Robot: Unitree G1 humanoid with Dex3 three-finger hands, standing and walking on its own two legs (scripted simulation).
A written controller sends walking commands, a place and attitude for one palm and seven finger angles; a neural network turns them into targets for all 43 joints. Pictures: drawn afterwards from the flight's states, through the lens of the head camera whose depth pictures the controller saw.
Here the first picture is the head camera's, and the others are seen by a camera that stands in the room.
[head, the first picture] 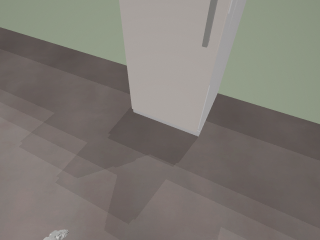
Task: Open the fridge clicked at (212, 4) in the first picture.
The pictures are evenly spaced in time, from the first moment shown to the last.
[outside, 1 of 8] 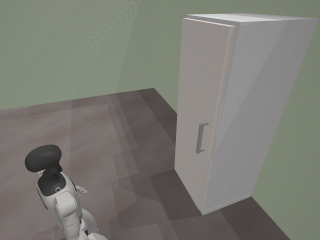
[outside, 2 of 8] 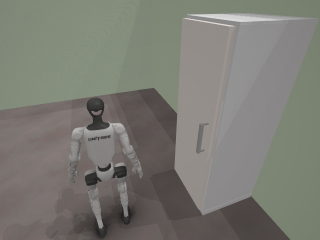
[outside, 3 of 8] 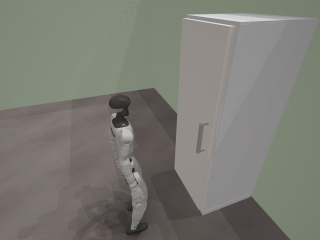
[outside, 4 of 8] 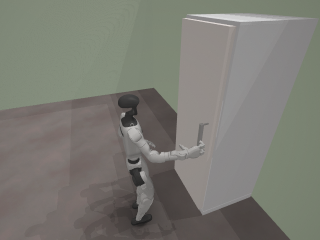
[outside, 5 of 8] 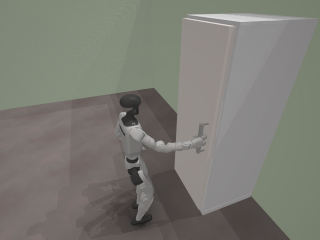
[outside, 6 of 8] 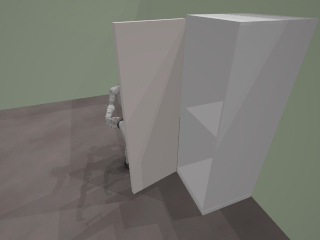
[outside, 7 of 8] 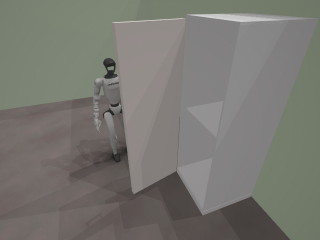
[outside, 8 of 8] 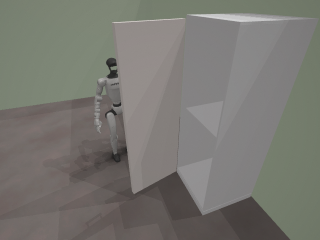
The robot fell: no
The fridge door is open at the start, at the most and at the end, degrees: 0 83 76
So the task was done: yes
